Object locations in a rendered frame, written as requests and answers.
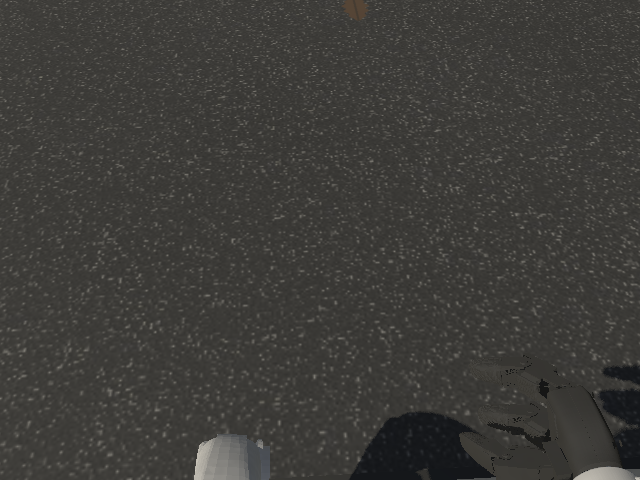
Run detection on left robot thigh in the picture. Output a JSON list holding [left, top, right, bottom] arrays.
[[194, 434, 270, 480]]

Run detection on robot right hand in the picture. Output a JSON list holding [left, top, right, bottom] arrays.
[[459, 353, 624, 480]]

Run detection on left robot shin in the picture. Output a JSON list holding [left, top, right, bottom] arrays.
[[194, 441, 208, 477]]

